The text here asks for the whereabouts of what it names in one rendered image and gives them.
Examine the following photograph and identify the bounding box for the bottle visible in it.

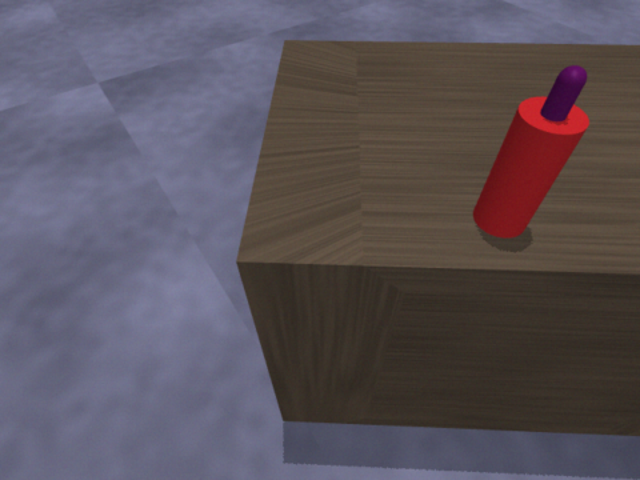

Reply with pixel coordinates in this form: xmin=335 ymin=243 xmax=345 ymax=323
xmin=473 ymin=65 xmax=589 ymax=238

